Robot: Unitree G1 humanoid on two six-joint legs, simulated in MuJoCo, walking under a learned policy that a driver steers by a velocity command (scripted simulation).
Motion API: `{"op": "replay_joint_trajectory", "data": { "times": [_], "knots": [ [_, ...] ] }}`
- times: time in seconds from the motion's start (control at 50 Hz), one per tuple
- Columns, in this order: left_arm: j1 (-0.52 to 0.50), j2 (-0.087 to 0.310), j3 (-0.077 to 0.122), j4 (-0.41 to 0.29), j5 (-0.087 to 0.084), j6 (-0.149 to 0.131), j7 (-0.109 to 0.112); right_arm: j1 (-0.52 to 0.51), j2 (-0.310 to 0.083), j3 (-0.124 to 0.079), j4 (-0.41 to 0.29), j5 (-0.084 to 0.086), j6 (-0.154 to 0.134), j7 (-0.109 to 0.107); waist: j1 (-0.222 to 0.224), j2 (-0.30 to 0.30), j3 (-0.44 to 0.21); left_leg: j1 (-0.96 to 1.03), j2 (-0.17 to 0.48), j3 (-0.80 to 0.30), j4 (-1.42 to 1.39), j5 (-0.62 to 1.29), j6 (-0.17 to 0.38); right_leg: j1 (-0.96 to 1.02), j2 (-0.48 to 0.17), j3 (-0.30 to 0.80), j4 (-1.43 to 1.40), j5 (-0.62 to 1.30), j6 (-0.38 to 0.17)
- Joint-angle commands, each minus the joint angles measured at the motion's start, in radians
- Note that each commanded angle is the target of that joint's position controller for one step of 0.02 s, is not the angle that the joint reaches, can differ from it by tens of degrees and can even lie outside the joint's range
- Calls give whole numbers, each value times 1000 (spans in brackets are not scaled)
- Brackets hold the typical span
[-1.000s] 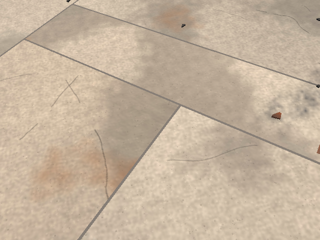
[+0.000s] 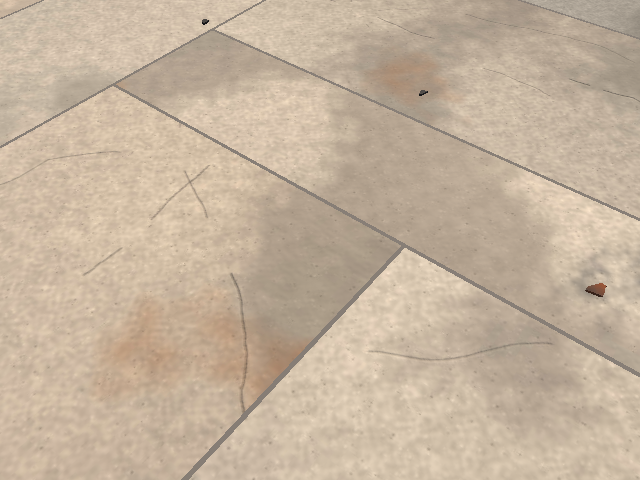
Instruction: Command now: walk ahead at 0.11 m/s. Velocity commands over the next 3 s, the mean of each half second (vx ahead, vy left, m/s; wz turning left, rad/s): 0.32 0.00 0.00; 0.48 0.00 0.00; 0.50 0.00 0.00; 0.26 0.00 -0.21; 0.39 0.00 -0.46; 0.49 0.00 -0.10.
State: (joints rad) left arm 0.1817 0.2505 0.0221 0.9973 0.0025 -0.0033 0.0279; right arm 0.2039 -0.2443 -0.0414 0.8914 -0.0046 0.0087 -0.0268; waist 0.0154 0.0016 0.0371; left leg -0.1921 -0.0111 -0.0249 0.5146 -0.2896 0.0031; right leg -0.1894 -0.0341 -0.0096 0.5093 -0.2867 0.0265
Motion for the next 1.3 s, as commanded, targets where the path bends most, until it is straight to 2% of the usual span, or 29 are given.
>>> {"op": "replay_joint_trajectory", "data": {
  "times": [0.02,0.06,0.12,0.18,0.2,0.22,0.24,0.28,0.36,0.44,0.54,0.58,0.62,0.64,0.66,0.68,0.7,0.74,0.82,0.98,1.08,1.12,1.16,1.18,1.2,1.22,1.24,1.28,1.3],
  "knots": [
    [16,120,27,-22,-12,-4,8,19,-132,-32,-21,12,-7,-9,-7,26,10,-55,25,-48,-107,-302,62,-78,23,-18,-38,-254,-48],
    [-8,104,24,-42,-17,-23,7,44,-142,-34,-18,20,-23,-9,-22,62,95,-108,87,-149,-169,-496,112,-181,23,-8,13,-355,-70],
    [-27,67,20,-61,-28,-72,-13,114,-190,-50,12,29,-56,2,-34,185,99,-42,261,-427,-304,-546,219,-259,39,-37,192,-178,-86],
    [99,71,26,-16,-39,-99,-32,-22,-165,-39,-32,35,-62,9,63,154,86,-186,210,-321,-250,-372,174,0,27,-19,-16,-122,-145],
    [199,110,40,28,-32,-101,-33,-91,-129,-29,-61,33,-64,10,105,81,67,-269,131,-194,-119,-232,115,136,-13,62,-94,-76,-154],
    [321,205,67,69,-28,-104,-33,-136,-64,-14,-99,28,-80,11,122,-170,37,-422,-13,19,199,-111,29,283,-168,351,-221,-159,-219],
    [377,251,76,69,-16,-110,-43,-146,-90,-19,-124,31,-102,7,141,-288,25,-598,-42,8,443,-250,5,387,-342,660,-316,-69,-319],
    [293,140,45,35,-6,-120,-44,-66,-111,-27,-85,51,-120,22,66,-121,40,-710,43,-60,647,-176,42,419,-315,537,-278,54,-292],
    [275,82,19,24,-5,-94,-41,-120,-76,-27,-94,29,-118,48,46,-100,45,-661,112,16,528,40,38,341,-214,250,-328,343,-210],
    [262,132,23,2,-2,-80,-12,-273,-12,2,-151,27,-109,62,65,-88,84,-472,63,86,207,230,-4,147,-145,107,-398,347,-199],
    [302,160,41,19,-25,-85,-7,-341,-76,-6,-188,37,-106,72,41,-114,109,-365,42,61,24,304,40,203,-213,89,-405,394,-186],
    [282,179,51,12,-20,-76,-8,-271,-119,-26,-174,33,-108,71,-17,-128,36,-255,10,74,19,262,77,270,-227,65,-284,699,-162],
    [265,171,50,-1,-7,-58,-8,5,-183,-66,-90,36,-100,58,-156,-124,-138,106,-28,98,24,233,129,191,-167,14,54,899,-118],
    [280,129,33,-27,12,-56,-8,180,-249,-84,-52,24,-93,45,-202,0,-271,414,169,-138,47,159,190,-53,-110,-9,380,571,-94],
    [417,-33,-7,-33,-3,-78,-19,217,-290,-83,-29,10,-93,57,-103,291,-427,635,401,-674,-144,-157,353,-367,92,50,722,-234,-46],
    [324,80,18,-38,-33,-106,-26,169,-194,-58,-32,19,-99,61,-134,201,-328,546,372,-745,-258,-255,314,-473,53,160,844,-269,-68],
    [218,136,36,-78,-58,-122,-29,78,-157,-46,-41,22,-105,60,-110,155,-164,398,346,-582,-272,-183,271,-540,2,126,857,-182,-86],
    [155,129,45,-89,-36,-125,-15,-45,-121,-35,-58,5,-120,66,-42,30,-66,130,273,-355,-311,83,236,-443,-86,100,756,-23,-86],
    [172,76,46,-101,-21,-79,-11,-42,-103,-27,-21,5,-133,64,22,65,-27,-38,222,-195,-406,162,249,-364,-136,90,624,30,-62],
    [-140,58,34,-207,-11,-90,-28,109,-173,-36,34,18,-117,23,-68,31,37,25,182,-53,-433,235,208,-433,-87,19,142,404,-14],
    [-249,77,29,-264,-22,-99,-58,190,-185,-42,76,26,-90,20,-90,41,51,210,255,-65,-344,282,191,-460,-60,27,19,314,-48],
    [-213,105,37,-266,-24,-104,-66,178,-200,-48,76,26,-78,17,-56,65,23,260,276,-71,-279,402,171,-393,-39,13,-5,232,-76],
    [14,171,74,-203,-22,-106,-61,146,-188,-42,65,19,-66,17,64,66,-117,222,208,-10,-9,690,131,-75,21,-39,-34,215,-127],
    [208,244,98,-161,-10,-103,-51,155,-150,-23,39,2,-66,16,128,-18,-275,36,149,37,292,507,96,238,-125,120,5,235,-189],
    [281,329,117,-131,-5,-96,-55,284,-10,17,32,3,-90,29,63,-296,-402,-385,-45,50,654,-105,25,592,-353,610,-103,33,-355],
    [276,219,87,-138,-10,-96,-57,234,-107,-2,47,26,-115,33,98,-225,-405,-508,-22,-95,788,-278,38,593,-357,740,-208,-81,-348],
    [186,176,71,-156,-10,-100,-54,137,-173,-20,16,52,-131,36,87,-170,-248,-580,31,-90,816,-206,58,468,-325,589,-221,-46,-299],
    [55,126,56,-181,2,-103,-55,50,-159,-23,2,34,-132,26,32,-49,-105,-516,120,-50,709,-51,56,202,-251,374,-271,155,-265],
    [32,106,49,-182,10,-107,-56,65,-148,-27,5,26,-120,25,-2,-66,-91,-451,148,-58,664,-8,53,128,-222,314,-300,207,-252]
  ]
}}
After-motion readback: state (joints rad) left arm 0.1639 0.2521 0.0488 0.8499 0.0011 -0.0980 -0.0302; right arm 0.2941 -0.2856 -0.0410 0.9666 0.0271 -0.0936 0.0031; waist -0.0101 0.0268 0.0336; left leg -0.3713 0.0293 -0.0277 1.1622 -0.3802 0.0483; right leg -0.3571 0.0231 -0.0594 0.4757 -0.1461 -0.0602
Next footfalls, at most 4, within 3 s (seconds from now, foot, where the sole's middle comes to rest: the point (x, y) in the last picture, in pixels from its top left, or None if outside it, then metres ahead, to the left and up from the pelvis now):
0.62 left None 0.41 0.11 -0.77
1.18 right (402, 397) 0.71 -0.14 -0.77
1.70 left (305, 290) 1.01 0.09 -0.77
2.18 right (403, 314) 0.94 -0.16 -0.77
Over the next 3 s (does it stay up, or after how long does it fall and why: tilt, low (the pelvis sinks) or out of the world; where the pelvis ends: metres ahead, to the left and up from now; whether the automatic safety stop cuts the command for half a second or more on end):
stays up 1.33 -0.17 0.01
